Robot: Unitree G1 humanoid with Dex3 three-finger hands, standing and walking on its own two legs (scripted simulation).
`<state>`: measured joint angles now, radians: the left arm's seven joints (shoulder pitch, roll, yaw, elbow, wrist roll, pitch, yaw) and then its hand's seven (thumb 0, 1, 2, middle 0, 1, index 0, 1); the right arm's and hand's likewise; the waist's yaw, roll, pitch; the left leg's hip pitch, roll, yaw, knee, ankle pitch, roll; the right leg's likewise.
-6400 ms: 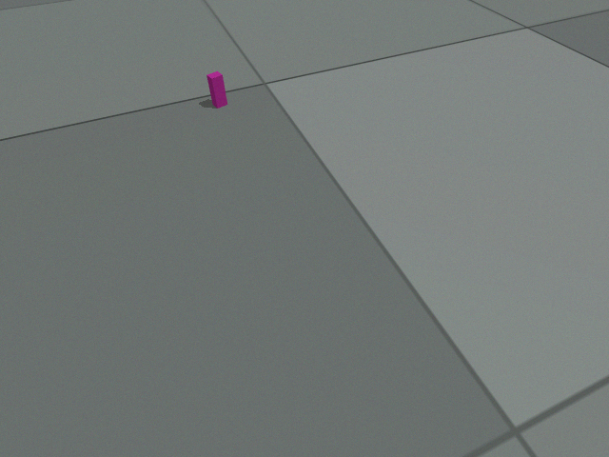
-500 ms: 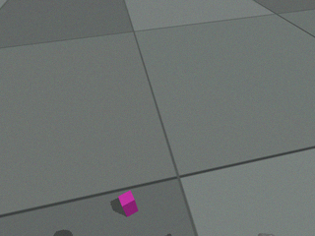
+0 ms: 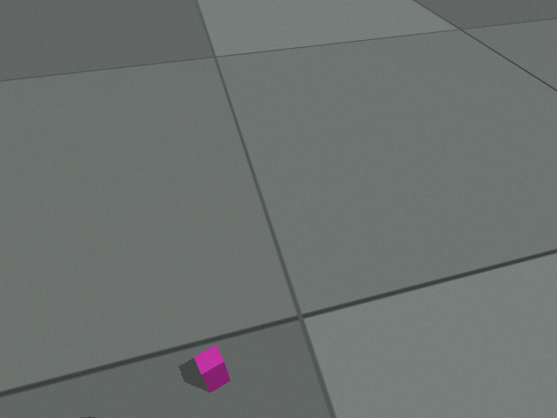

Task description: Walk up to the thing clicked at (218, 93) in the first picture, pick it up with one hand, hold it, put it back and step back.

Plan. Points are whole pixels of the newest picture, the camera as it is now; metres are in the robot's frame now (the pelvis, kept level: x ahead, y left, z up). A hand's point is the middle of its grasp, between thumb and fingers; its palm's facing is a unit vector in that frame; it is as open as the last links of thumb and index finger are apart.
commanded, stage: walk up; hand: left
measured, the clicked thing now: (213, 369) +0.41 +0.21 -0.69
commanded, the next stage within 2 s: stand in 0.36 s
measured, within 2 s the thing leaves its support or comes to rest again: neither
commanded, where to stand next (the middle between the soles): +0.07 +0.00 m, yaw -1 degrees
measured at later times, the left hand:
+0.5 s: hand out of the picture +0.07 +0.25 -0.16, palm faces -0.01 -0.94 -0.33, open 7.4 cm
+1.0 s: hand out of the picture +0.11 +0.24 -0.15, palm faces -0.01 -0.94 -0.34, open 7.4 cm
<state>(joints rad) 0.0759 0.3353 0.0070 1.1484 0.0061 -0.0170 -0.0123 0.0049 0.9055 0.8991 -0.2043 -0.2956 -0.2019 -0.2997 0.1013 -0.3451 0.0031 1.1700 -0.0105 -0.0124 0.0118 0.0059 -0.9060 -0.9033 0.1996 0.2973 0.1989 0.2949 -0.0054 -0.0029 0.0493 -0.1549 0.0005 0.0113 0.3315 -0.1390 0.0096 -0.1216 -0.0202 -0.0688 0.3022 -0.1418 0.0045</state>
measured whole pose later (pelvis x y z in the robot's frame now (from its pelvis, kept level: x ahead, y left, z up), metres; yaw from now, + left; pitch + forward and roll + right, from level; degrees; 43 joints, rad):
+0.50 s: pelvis +0.01 +0.00 +0.00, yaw +0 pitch -2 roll +0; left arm 0.11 0.34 0.00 1.16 0.02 -0.01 -0.01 0.01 0.91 0.90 -0.20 -0.30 -0.20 -0.30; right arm 0.09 -0.34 0.00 1.15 -0.01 -0.01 0.01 0.01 -0.91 -0.90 0.20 0.30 0.20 0.30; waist 0.01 0.00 0.03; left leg -0.14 -0.01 0.01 0.32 -0.15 0.01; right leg -0.12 -0.03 -0.07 0.31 -0.16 0.01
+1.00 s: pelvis +0.03 -0.01 +0.00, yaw +0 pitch -2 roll +0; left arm 0.09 0.34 0.00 1.15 0.01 -0.02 0.00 0.01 0.91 0.90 -0.20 -0.30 -0.20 -0.30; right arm 0.08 -0.35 0.01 1.15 -0.01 -0.01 0.00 0.01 -0.91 -0.90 0.20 0.30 0.20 0.30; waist 0.00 0.01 0.03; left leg -0.10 0.00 0.01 0.30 -0.17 0.00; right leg -0.08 -0.02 -0.07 0.29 -0.18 0.00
